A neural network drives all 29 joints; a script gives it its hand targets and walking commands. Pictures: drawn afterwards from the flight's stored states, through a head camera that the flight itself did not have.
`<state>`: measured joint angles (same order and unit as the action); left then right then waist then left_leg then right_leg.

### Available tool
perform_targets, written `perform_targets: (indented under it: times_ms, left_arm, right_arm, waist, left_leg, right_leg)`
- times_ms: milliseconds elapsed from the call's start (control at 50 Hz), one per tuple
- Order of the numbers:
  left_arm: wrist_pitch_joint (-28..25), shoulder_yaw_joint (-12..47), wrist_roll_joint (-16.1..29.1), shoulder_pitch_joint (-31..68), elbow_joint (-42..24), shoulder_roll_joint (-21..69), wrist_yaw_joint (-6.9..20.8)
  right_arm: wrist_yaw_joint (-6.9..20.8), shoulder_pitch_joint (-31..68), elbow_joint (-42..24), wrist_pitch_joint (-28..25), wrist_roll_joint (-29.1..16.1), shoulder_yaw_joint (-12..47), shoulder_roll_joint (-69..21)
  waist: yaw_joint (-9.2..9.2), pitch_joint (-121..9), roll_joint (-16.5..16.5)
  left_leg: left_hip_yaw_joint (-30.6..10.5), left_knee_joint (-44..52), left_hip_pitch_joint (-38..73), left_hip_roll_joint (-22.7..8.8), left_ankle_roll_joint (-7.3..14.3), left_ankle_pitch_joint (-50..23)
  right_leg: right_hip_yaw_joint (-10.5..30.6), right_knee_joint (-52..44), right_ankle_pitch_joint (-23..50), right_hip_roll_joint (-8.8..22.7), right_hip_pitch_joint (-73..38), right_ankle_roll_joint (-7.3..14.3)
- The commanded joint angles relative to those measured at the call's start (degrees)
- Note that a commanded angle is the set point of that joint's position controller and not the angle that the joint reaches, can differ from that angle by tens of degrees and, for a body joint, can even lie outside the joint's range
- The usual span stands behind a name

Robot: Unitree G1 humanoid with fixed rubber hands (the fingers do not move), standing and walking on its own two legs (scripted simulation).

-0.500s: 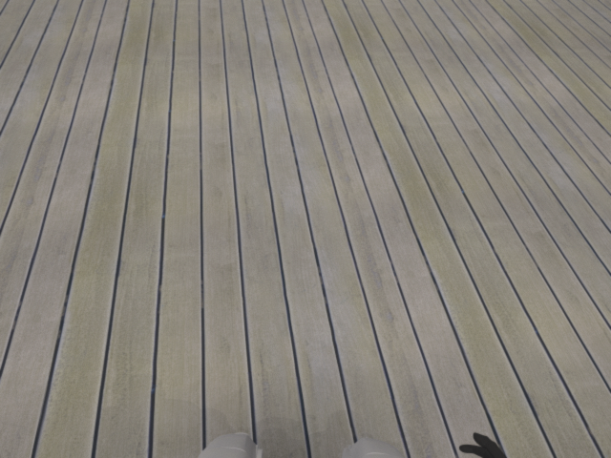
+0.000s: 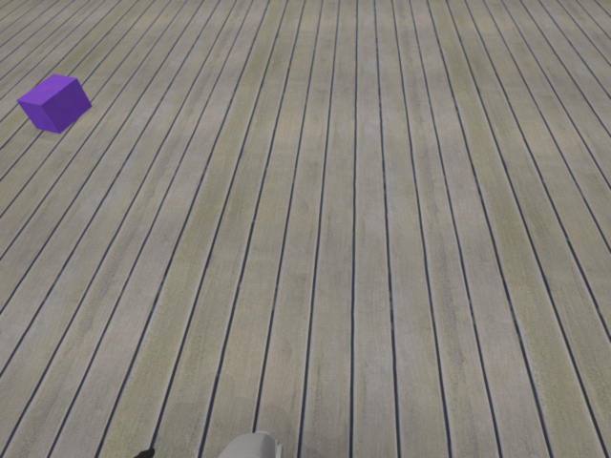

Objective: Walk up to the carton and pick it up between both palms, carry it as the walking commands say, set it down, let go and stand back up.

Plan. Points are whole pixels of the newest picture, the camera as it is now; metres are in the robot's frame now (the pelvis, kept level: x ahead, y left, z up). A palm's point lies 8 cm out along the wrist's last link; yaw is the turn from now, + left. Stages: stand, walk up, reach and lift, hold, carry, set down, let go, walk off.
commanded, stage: walk up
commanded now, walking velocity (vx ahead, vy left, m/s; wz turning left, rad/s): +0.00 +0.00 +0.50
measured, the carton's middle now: (56, 103) +1.88 +1.43 -0.68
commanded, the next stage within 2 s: none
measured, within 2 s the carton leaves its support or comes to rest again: neither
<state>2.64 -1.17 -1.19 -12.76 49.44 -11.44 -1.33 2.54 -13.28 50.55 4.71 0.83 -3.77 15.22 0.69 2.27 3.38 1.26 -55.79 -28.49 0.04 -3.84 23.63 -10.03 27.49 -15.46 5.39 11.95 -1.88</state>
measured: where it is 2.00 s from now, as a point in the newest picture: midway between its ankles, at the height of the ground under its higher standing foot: (183, 327)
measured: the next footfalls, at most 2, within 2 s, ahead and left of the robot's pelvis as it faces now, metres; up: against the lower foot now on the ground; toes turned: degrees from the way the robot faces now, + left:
left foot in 0.14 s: +0.04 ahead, +0.13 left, +0.00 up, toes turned +8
right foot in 0.60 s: +0.19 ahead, -0.08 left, +0.00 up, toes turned +8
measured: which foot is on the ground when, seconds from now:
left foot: up 0.00-0.12, down 0.14-0.60, up 0.62-0.92, down 0.94-1.00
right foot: down 0.00-0.16, up 0.18-0.58, down 0.60-0.96, up 0.98-1.00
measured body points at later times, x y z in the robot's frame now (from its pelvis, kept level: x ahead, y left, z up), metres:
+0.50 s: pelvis +0.05 +0.06 +0.02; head +0.07 +0.07 +0.47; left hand +0.13 +0.34 -0.11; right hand +0.10 -0.20 -0.12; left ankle +0.00 +0.12 -0.74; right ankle +0.10 -0.10 -0.70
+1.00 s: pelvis +0.23 +0.18 -0.03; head +0.26 +0.21 +0.41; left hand +0.06 +0.39 -0.18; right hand +0.50 +0.02 -0.14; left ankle +0.27 +0.31 -0.74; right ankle +0.16 -0.06 -0.70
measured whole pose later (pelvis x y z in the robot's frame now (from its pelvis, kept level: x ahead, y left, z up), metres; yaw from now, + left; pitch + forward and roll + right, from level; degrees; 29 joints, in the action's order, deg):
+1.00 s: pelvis +0.23 +0.18 -0.03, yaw +26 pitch +1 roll +0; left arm -1.1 -4.1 -1.2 -22.9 59.0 -14.5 1.0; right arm 3.9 -3.2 50.6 -2.6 1.7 -2.5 16.4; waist -3.9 4.0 -2.1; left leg 5.2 -42.3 -30.3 -1.2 2.8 12.0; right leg -7.7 50.9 -29.8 14.4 8.5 -5.6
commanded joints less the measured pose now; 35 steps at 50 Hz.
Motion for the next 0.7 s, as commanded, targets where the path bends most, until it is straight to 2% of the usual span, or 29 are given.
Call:
perform_targets:
  times_ms: [0,40,60,80,100,120,140,160,180,200,220,240,300,340,360,380,420,440,460,500,520,540,560,580,600,620,640,660,680]
  left_arm:
    - [-1.6,-4.1,-1.1,-1.2,-3.4,-13.7,-0.4]
    - [-1.4,-4.6,-0.8,-1.2,-4.1,-13.6,-0.2]
    - [-1.5,-4.0,-0.5,1.5,-4.4,-13.5,-0.1]
    - [-1.3,-4.5,-0.5,0.9,-4.9,-13.8,0.2]
    - [-1.5,-3.9,0.1,0.0,-3.9,-12.3,0.3]
    - [-2.1,-3.5,0.1,-0.6,-4.6,-9.9,0.6]
    - [-1.7,-3.3,0.5,2.5,-7.7,-8.1,0.3]
    - [-1.7,-3.2,0.3,6.4,-7.7,-8.9,0.2]
    - [-1.7,-3.2,0.6,6.0,-7.0,-10.6,0.9]
    - [-0.9,-2.8,0.4,9.3,-5.8,-10.3,2.1]
    - [-0.6,-2.6,0.1,8.7,-5.2,-10.1,2.2]
    - [-1.5,-2.8,0.1,6.8,-4.7,-10.2,2.2]
    - [-3.3,-3.1,0.2,7.4,-2.4,-9.7,2.4]
    - [-4.1,-3.4,0.6,7.0,-2.4,-8.2,2.5]
    - [-3.9,-2.8,0.4,8.7,-2.5,-7.8,2.4]
    - [-4.2,-3.2,0.5,7.6,-3.5,-8.4,2.8]
    - [-4.4,-3.2,0.7,9.2,-4.4,-7.6,2.7]
    - [-5.1,-3.0,0.9,7.8,-3.5,-6.3,2.5]
    - [-5.1,-3.0,1.0,8.0,-3.2,-6.9,2.4]
    - [-4.9,-3.3,1.2,7.2,-3.0,-7.3,2.6]
    - [-5.2,-3.4,1.4,5.5,-2.6,-6.8,2.2]
    - [-5.8,-4.0,1.5,-2.8,0.3,-8.2,1.5]
    - [-5.5,-5.2,1.1,-10.3,2.5,-12.8,0.4]
    - [-5.5,-6.5,0.2,-17.3,4.2,-18.0,-0.7]
    - [-5.4,-6.3,-0.2,-14.7,4.2,-21.3,-1.3]
    - [-5.4,-6.9,-1.3,-13.4,4.0,-20.0,-1.7]
    - [-5.6,-6.7,-1.6,-11.1,4.0,-18.3,-1.6]
    - [-6.0,-6.7,-1.2,-10.2,2.9,-15.6,-1.1]
    - [-6.1,-6.2,-0.2,-7.4,2.8,-12.9,-0.8]
  right_arm:
    - [-0.2,8.3,-7.4,-1.6,-0.3,1.1,2.7]
    - [-0.2,5.6,-6.7,-1.6,0.1,1.0,2.9]
    - [-0.2,3.5,-5.3,-2.2,0.3,0.8,2.4]
    - [0.0,1.0,-4.1,-2.8,0.6,1.0,3.3]
    - [-0.6,0.3,-4.4,-3.8,0.9,0.7,4.9]
    - [-0.9,-1.9,-4.1,-4.3,0.7,-0.9,9.4]
    - [-1.7,-7.3,-2.3,-4.4,0.8,-1.8,12.2]
    - [-2.9,-7.4,-0.7,-4.3,0.6,-2.4,11.6]
    - [-2.3,-5.4,-0.2,-4.2,1.5,-1.5,9.5]
    - [-1.2,1.0,-3.6,-3.9,0.9,-0.3,8.3]
    - [-1.2,3.7,-3.6,-3.9,0.9,-0.5,8.1]
    - [-1.3,2.9,-3.7,-4.2,0.8,-0.9,8.2]
    - [-1.7,-5.6,1.2,-6.2,1.0,-0.8,8.5]
    - [-1.7,-3.9,2.0,-6.7,0.7,-0.6,8.3]
    - [-1.7,-6.1,1.8,-7.1,0.7,-0.5,8.0]
    - [-1.6,-5.5,3.1,-7.8,0.8,-0.4,9.0]
    - [-1.3,-5.6,2.8,-7.7,0.8,0.0,9.0]
    - [-1.0,-4.5,3.4,-7.2,0.7,0.2,9.8]
    - [-1.0,-5.2,3.1,-7.5,0.6,0.2,9.1]
    - [-0.8,-4.9,3.0,-6.9,0.6,0.0,10.1]
    - [-0.8,-5.9,3.3,-7.1,0.7,0.7,8.0]
    - [-0.5,-2.5,2.8,-7.1,0.2,0.8,7.1]
    - [-0.4,1.8,-0.3,-7.4,-0.1,1.2,5.6]
    - [-0.9,3.6,-2.3,-7.5,-0.1,1.8,3.4]
    - [-0.9,5.8,-3.3,-7.4,1.7,1.5,4.9]
    - [-0.6,5.6,-3.4,-7.4,2.0,1.2,6.3]
    - [0.4,4.1,-1.3,-6.9,2.3,0.7,6.8]
    - [1.4,0.0,0.1,-6.2,1.9,1.5,3.4]
    - [2.0,-2.6,0.1,-5.7,1.7,1.1,1.8]
  waist:
    - [-3.72,-1.0,-17.2]
    - [-3.08,-2.8,-16.0]
    - [-1.25,-1.5,-15.4]
    - [0.03,-5.7,-13.0]
    - [1.43,-8.5,-3.8]
    - [2.23,-11.9,5.9]
    - [3.71,-11.1,8.5]
    - [5.26,-7.5,11.5]
    - [3.92,-9.0,6.9]
    - [3.59,-2.8,12.7]
    - [2.99,-0.6,13.6]
    - [2.83,0.0,16.0]
    - [3.81,-3.4,6.4]
    - [2.26,-0.6,3.3]
    - [3.60,0.3,7.6]
    - [2.92,-0.8,4.8]
    - [2.86,-0.8,4.3]
    - [1.43,-0.7,4.4]
    - [2.23,-1.3,4.2]
    - [1.59,-0.4,2.6]
    - [-0.07,-1.2,1.2]
    - [-3.76,-4.7,-3.3]
    - [-8.21,-8.6,-11.0]
    - [-10.96,-10.6,-23.6]
    - [-10.31,-5.6,-17.4]
    - [-8.04,-1.3,-9.9]
    - [-5.53,-1.9,-3.0]
    - [-3.85,1.1,-6.7]
    - [-3.03,0.2,-12.3]
  left_leg:
    - [-0.2,12.1,2.4,-2.5,0.7,5.4]
    - [1.2,15.0,4.2,-2.3,2.1,1.7]
    - [1.8,17.0,5.5,-1.0,3.4,-2.2]
    - [4.4,24.2,11.8,0.2,3.2,-6.9]
    - [-1.0,34.3,18.9,-3.4,5.2,-15.3]
    - [-12.9,33.6,29.3,-11.3,7.6,-33.4]
    - [-23.3,35.8,32.2,-20.2,14.0,-41.2]
    - [-27.2,36.8,24.7,-22.2,17.4,-34.3]
    - [-26.0,42.1,21.3,-16.7,17.4,4.8]
    - [-21.2,46.6,15.5,-15.4,14.1,16.0]
    - [-18.4,48.7,14.3,-13.7,12.3,16.4]
    - [-20.3,50.3,16.0,-14.1,13.1,17.0]
    - [-21.6,49.2,24.0,-13.3,14.0,7.5]
    - [-19.7,49.2,22.2,-12.6,13.8,4.1]
    - [-20.0,49.9,25.3,-11.9,13.8,3.0]
    - [-20.8,49.6,24.2,-13.2,13.9,1.7]
    - [-25.3,48.7,22.3,-13.8,15.6,1.4]
    - [-21.6,47.6,21.5,-13.0,15.2,2.7]
    - [-20.1,46.3,19.8,-10.1,14.8,-2.0]
    - [-20.5,44.5,14.9,-8.7,13.5,1.9]
    - [-18.9,41.8,10.7,-8.6,12.2,0.0]
    - [-16.4,34.0,4.5,-5.2,11.0,-2.8]
    - [-13.7,24.6,-7.9,-1.5,9.7,1.6]
    - [-7.1,8.5,-19.1,2.7,7.8,4.6]
    - [-6.3,-1.6,-22.3,-1.6,5.8,3.8]
    - [-7.4,-4.7,-25.6,-4.6,5.5,0.9]
    - [-8.3,-9.3,-23.8,-6.4,4.3,-1.2]
    - [-7.7,-11.3,-22.5,-7.8,3.4,-1.2]
    - [-7.1,-11.8,-19.5,-8.7,3.3,-2.6]
  right_leg:
    - [8.2,-7.9,24.5,15.4,-1.9,7.9]
    - [6.0,-7.9,12.7,15.3,-2.9,7.3]
    - [9.3,-7.0,15.1,15.9,0.5,6.8]
    - [3.4,-2.0,16.3,14.5,-0.9,6.4]
    - [1.4,5.2,18.0,11.3,0.6,2.6]
    - [-2.0,16.5,6.8,4.5,11.9,-1.3]
    - [0.5,24.0,-18.3,-0.3,21.3,-3.2]
    - [5.6,30.2,-20.4,-0.2,21.1,-3.1]
    - [6.8,31.1,-17.6,1.6,18.8,-1.8]
    - [5.9,31.4,-11.7,2.8,22.4,-2.3]
    - [5.0,32.3,-7.8,2.2,22.3,-2.9]
    - [4.9,28.3,-6.5,2.3,24.5,-3.1]
    - [5.1,22.4,-5.2,1.8,23.3,-3.6]
    - [5.1,16.0,-5.8,1.1,20.0,-2.3]
    - [4.5,15.5,-3.2,-0.1,23.4,-3.2]
    - [6.8,14.0,-3.5,1.0,21.6,-2.6]
    - [7.1,9.7,-4.3,-0.1,18.1,-3.6]
    - [5.6,4.9,-6.5,-0.5,14.3,-2.3]
    - [4.2,4.4,-4.4,-2.1,12.1,-2.7]
    - [2.4,1.1,-1.0,-2.4,6.4,-2.9]
    - [5.0,-3.2,0.3,0.5,-0.6,-1.9]
    - [6.5,-6.1,2.4,2.4,-13.1,-1.4]
    - [13.5,-9.6,-5.8,9.1,-28.2,0.9]
    - [26.9,-16.7,-19.2,21.0,-35.7,4.2]
    - [36.6,-18.6,-25.3,28.3,-26.2,8.9]
    - [38.1,-15.7,-17.8,31.0,-22.9,12.9]
    - [33.7,-14.0,-5.1,30.0,-18.5,12.5]
    - [24.1,-12.5,7.1,27.4,-17.1,10.1]
    - [17.3,-12.7,5.7,24.7,-12.7,8.0]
